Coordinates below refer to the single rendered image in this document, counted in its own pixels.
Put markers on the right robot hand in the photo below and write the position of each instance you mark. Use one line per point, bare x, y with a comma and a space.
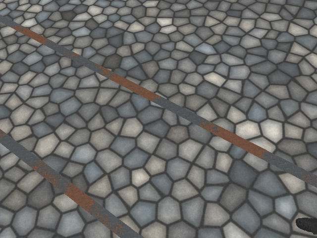
307, 224

